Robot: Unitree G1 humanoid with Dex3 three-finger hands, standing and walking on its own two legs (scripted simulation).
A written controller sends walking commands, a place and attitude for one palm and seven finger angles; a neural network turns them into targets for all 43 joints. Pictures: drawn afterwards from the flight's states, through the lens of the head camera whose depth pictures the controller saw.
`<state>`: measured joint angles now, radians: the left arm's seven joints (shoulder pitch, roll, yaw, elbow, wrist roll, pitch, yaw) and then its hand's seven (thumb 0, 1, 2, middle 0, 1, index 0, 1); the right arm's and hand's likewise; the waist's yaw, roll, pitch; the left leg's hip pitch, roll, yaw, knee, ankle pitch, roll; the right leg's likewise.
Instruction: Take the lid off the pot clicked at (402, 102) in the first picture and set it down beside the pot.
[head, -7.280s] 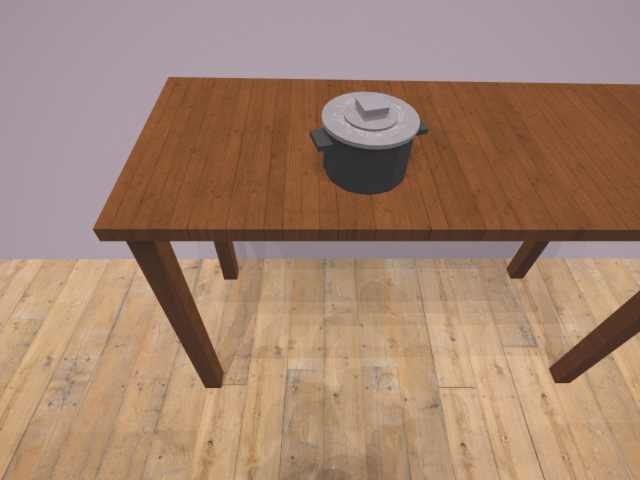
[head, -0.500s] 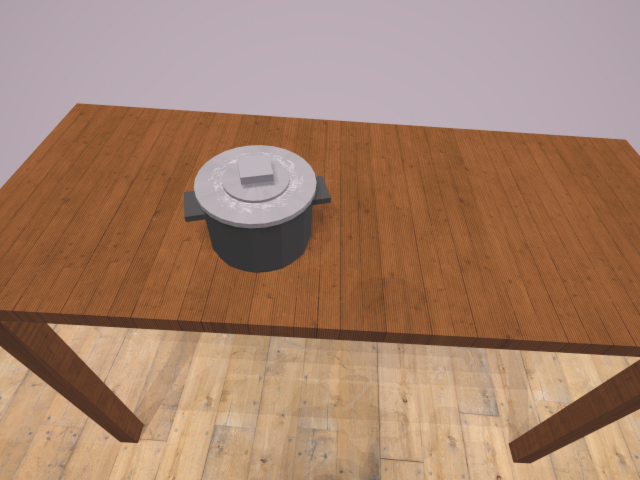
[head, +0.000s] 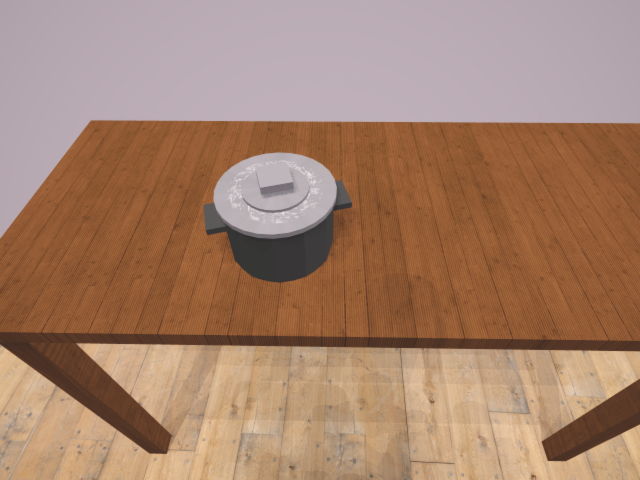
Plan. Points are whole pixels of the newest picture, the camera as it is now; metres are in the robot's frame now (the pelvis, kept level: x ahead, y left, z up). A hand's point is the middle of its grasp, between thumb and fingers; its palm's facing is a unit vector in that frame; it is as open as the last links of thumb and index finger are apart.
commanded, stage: come to a stop and stand still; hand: left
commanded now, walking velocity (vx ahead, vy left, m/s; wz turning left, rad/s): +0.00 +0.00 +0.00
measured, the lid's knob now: (274, 178) +0.46 +0.08 +0.14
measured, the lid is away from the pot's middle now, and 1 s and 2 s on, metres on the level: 0.00 0.00 0.00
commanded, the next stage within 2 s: look again from close up in 0.16 s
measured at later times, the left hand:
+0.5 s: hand out of the picture -0.04 +0.18 -0.17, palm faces +0.01 -0.98 -0.19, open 7.4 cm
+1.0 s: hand out of the picture -0.06 +0.16 -0.17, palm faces +0.01 -0.98 -0.18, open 7.4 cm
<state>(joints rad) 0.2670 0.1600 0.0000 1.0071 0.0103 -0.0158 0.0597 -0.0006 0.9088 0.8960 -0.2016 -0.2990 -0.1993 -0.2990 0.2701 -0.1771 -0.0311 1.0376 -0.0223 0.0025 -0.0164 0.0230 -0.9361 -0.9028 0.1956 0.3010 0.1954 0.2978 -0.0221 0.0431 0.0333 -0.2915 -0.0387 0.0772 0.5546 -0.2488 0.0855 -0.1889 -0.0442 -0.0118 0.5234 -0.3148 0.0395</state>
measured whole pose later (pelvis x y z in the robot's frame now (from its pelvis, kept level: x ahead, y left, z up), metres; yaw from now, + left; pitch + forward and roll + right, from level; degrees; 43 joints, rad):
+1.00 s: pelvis -0.02 +0.00 +0.00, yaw -1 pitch -1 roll -1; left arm 0.38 0.13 -0.02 1.09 0.02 -0.01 0.04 0.00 0.91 0.90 -0.20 -0.30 -0.20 -0.30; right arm 0.31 -0.13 -0.02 1.09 -0.01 0.00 -0.01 0.01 -0.92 -0.90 0.19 0.30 0.19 0.30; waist 0.00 0.02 0.03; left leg -0.29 -0.05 0.09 0.46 -0.16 0.09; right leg -0.22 -0.05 0.00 0.48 -0.25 0.04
